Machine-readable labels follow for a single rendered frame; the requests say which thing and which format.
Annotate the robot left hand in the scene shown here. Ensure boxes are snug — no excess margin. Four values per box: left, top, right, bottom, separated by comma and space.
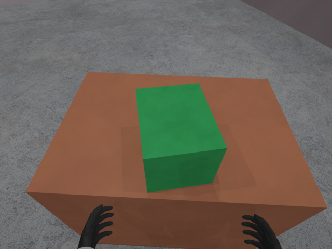
77, 204, 114, 249

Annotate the carton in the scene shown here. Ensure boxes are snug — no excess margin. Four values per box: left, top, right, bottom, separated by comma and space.
135, 83, 227, 193

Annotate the robot right hand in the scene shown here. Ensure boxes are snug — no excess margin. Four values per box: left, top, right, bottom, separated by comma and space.
241, 214, 282, 249

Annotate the pedestal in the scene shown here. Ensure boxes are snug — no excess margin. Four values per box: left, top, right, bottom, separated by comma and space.
26, 72, 327, 249

